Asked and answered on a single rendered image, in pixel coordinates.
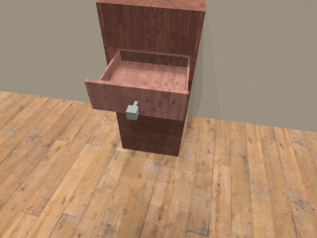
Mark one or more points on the handle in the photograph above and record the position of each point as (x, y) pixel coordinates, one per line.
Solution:
(132, 111)

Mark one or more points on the cabinet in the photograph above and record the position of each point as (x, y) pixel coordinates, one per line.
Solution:
(169, 27)

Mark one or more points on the drawer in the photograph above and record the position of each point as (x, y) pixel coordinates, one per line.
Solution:
(159, 82)

